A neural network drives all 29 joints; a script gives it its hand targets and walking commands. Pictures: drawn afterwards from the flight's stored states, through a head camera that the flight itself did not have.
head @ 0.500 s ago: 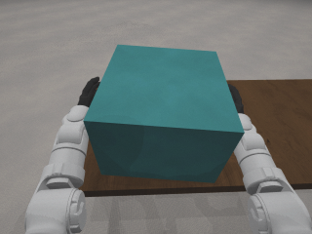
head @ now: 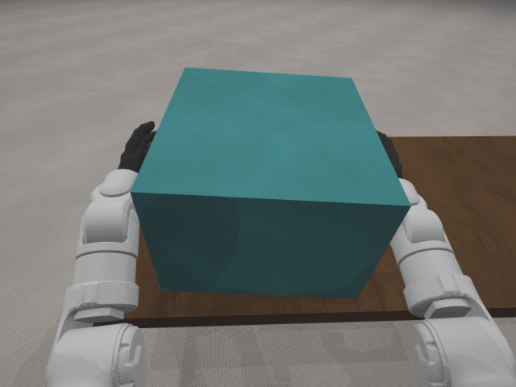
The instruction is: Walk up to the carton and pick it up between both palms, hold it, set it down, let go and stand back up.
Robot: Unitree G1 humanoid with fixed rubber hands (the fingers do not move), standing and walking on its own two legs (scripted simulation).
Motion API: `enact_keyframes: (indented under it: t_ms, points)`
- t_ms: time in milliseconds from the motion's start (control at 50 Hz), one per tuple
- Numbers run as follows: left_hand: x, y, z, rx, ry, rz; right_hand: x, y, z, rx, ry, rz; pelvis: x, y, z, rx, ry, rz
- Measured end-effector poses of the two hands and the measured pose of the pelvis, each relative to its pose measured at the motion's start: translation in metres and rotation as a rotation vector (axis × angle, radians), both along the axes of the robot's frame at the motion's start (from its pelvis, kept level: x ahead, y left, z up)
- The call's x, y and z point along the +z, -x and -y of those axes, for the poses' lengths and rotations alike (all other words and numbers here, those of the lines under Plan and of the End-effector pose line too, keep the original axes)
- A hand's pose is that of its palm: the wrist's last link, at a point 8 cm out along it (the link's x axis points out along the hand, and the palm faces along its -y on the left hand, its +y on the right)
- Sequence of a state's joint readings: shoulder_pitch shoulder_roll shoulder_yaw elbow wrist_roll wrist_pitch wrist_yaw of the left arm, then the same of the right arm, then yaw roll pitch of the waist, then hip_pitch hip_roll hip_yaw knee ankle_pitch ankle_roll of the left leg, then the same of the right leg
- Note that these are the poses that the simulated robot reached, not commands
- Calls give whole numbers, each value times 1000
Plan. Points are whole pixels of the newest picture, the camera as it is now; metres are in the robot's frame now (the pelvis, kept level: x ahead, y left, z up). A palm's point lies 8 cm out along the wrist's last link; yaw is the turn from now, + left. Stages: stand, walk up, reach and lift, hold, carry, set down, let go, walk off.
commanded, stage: reach and lift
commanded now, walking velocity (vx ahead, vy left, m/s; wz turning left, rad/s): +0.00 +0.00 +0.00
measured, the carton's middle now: (265, 174) +0.41 -0.02 +0.18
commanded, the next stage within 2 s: hold in 0.66 s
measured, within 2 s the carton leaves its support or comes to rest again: neither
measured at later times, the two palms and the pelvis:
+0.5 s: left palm (132, 170) +0.38 +0.17 +0.21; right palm (387, 177) +0.37 -0.21 +0.19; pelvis +0.00 +0.00 +0.00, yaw +0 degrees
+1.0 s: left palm (126, 169) +0.37 +0.18 +0.22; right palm (392, 172) +0.37 -0.21 +0.20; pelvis -0.01 +0.00 +0.00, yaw +0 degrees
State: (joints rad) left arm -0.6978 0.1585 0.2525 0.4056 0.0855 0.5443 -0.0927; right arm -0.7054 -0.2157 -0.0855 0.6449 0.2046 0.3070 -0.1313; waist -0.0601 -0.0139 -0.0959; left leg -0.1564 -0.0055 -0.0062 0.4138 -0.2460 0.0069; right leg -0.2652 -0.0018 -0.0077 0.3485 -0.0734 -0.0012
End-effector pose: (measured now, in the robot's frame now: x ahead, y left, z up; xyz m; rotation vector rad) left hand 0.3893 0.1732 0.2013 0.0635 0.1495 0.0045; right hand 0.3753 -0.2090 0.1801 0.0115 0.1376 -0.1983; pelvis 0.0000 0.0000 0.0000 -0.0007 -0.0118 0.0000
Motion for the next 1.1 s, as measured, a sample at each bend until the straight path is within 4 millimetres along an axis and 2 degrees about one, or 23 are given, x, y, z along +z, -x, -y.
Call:
enact_keyframes:
  t_ms: [180, 500, 1100]
  points:
    - [10, 4, 0, 7, -6, 18, 7, 1, 0, 9, 5, 19, 0, 0, 0, 0, 0, 3]
    - [8, 5, 0, 13, 5, -2, 6, 0, 0, 17, 4, 2, 0, 0, 0, 0, 0, 4]
    - [24, 22, -2, 32, 13, 10, 26, 12, -2, 34, 11, 17, 0, 9, 1, 1, -2, 19]
